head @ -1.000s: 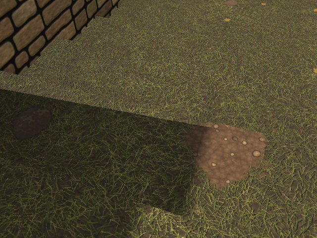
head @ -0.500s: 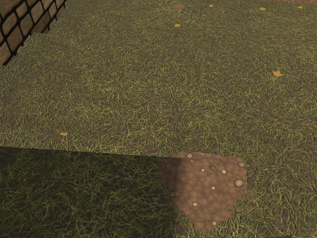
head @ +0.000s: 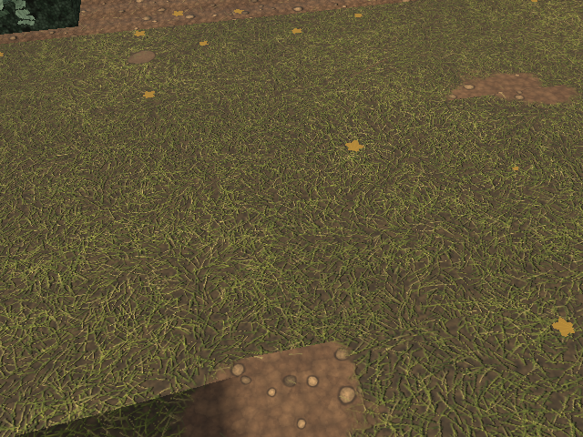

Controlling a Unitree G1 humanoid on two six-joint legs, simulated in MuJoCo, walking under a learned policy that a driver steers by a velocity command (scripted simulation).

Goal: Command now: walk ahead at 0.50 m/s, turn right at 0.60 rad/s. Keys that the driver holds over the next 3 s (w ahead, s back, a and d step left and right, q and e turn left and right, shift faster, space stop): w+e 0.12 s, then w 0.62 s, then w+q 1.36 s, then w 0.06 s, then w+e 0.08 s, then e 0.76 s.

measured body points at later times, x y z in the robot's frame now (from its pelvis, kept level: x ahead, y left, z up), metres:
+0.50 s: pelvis +0.28 +0.03 -0.14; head +0.29 +0.02 +0.31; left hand +0.41 +0.24 -0.27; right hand +0.19 -0.20 -0.29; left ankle +0.27 +0.13 -0.87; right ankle +0.35 -0.12 -0.77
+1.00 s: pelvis +0.55 -0.08 -0.13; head +0.56 -0.08 +0.32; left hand +0.56 +0.16 -0.27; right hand +0.63 -0.33 -0.26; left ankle +0.69 +0.07 -0.80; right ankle +0.53 -0.16 -0.87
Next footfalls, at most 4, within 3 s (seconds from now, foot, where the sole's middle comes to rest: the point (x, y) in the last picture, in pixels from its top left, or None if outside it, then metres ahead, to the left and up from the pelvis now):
0.30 left None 0.31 0.13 -0.91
0.72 right None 0.57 -0.17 -0.91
1.26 left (287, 377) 0.76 0.05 -0.91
1.66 right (343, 314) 1.08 -0.14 -1.08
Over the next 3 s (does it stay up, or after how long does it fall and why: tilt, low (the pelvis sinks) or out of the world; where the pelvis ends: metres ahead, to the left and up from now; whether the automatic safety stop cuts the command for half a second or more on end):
stays up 1.38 0.26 -0.31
